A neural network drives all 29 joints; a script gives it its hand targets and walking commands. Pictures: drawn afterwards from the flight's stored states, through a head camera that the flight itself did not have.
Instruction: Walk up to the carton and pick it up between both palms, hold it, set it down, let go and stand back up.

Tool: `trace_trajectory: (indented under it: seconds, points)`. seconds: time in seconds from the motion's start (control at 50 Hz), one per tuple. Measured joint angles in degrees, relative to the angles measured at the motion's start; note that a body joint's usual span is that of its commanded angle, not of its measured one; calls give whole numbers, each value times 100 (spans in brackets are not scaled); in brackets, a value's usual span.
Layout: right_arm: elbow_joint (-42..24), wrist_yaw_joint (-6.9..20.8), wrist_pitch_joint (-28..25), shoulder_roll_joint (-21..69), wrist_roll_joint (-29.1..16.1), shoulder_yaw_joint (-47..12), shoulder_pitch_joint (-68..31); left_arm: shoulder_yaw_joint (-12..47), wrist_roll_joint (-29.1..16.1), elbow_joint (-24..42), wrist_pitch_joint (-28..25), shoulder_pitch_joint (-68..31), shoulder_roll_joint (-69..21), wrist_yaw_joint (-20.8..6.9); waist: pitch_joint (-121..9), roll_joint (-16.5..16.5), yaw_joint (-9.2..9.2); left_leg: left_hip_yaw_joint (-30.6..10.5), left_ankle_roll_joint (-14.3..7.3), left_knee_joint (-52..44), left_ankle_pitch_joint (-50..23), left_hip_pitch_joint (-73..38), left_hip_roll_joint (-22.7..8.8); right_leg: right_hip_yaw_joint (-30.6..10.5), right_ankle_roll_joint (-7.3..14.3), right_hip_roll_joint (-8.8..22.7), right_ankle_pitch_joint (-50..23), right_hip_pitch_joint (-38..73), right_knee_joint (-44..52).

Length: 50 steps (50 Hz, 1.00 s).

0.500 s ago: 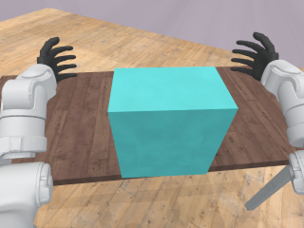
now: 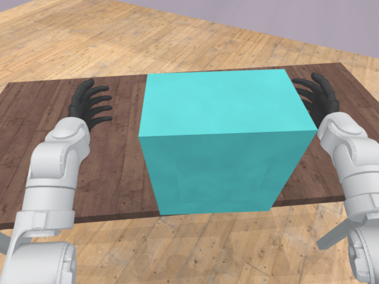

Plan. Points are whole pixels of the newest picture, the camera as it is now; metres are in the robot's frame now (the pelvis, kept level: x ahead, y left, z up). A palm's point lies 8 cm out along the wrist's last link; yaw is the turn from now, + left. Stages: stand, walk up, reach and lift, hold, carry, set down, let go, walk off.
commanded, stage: reach and lift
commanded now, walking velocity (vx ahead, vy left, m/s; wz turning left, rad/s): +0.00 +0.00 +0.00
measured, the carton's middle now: (215, 150) +0.40 -0.05 +0.06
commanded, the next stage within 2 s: none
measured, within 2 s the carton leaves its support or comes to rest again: neither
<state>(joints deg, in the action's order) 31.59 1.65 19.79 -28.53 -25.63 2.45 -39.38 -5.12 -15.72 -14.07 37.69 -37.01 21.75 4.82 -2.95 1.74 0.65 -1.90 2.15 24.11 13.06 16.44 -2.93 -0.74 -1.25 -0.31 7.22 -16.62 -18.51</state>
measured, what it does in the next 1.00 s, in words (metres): stands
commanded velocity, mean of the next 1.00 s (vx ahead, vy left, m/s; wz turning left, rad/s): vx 0.00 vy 0.00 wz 0.00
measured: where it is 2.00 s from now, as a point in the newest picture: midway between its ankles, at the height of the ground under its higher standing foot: outside the picture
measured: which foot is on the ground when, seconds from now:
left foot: down 0.00-1.00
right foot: down 0.00-1.00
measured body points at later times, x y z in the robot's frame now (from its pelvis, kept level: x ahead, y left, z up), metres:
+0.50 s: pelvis +0.00 +0.00 +0.00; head +0.04 +0.00 +0.45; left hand +0.40 +0.21 +0.11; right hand +0.42 -0.23 +0.12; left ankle -0.01 +0.14 -0.74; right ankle +0.02 -0.14 -0.74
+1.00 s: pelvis +0.00 -0.01 +0.00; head +0.03 -0.01 +0.45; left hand +0.41 +0.14 +0.10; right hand +0.41 -0.23 +0.10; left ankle -0.01 +0.14 -0.74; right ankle +0.02 -0.14 -0.74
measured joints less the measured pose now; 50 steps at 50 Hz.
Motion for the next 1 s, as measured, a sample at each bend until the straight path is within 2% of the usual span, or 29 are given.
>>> trace_trajectory:
  seconds: [0.08, 0.14, 0.26, 0.34, 0.5, 0.66, 0.78, 0.86, 0.94, 1.0]
  points:
    - [515, 17, -93, -106, 19, -207, -71, -98, 193, -774, -243, -132, -118, -141, 28, -1, 27, 16, -4, -164, -38, -243, 23, -15, 6, 23, 52, 161, -6]
    - [504, -43, -276, -49, 38, -368, 192, -130, 259, -1145, -578, 62, -228, -246, 54, -61, 46, 33, 7, -258, -46, -395, 18, -31, 19, 18, 102, 251, -29]
    - [131, -153, -818, 372, 156, -419, 814, -66, 330, -1264, -1326, 662, -461, -271, 71, -182, 2, 60, 52, -198, 25, -379, -36, -61, 56, -39, 173, 201, -124]
    - [15, -245, -1062, 637, 283, -309, 879, -2, 353, -1021, -1581, 826, -548, -182, 85, -201, -63, 48, 65, -116, 41, -217, -52, -55, 63, -57, 155, 71, -141]
    - [328, -369, -1123, 607, 356, -254, 486, 24, 452, -788, -1471, 588, -498, -161, 127, -97, -106, 27, 34, -117, -8, -139, -26, -43, 33, -33, 49, 62, -14]
    - [626, -394, -1134, 639, 383, -340, 455, 73, 534, -1160, -1487, 529, -707, -185, 86, -145, -86, 33, 12, -206, -35, -297, 5, -50, 17, -3, 50, 202, 31]
    - [693, -350, -1268, 827, 571, -202, 474, 100, 680, -1262, -1739, 603, -1004, -55, 54, -223, -55, 59, 22, -184, -14, -292, -14, -76, 27, -24, 60, 181, 4]
    - [1273, -190, -1417, 911, 645, -95, 250, 334, 807, -1094, -1836, 522, -1271, 201, 118, -175, -76, 33, 61, -144, -9, -259, -57, -50, 53, -66, 4, 209, 85]
    - [1274, -323, -1508, 982, 701, -168, 194, 276, 1058, -1154, -1885, 363, -1557, 357, 109, -109, -145, 100, 75, -188, -36, -217, -98, -114, 72, -108, -37, 107, 82]
    - [1150, -472, -1570, 1033, 779, -331, 184, -46, 1295, -1303, -1841, 277, -1596, 263, 164, -107, -184, 204, 82, -319, -92, -317, -112, -212, 83, -126, -34, 76, 25]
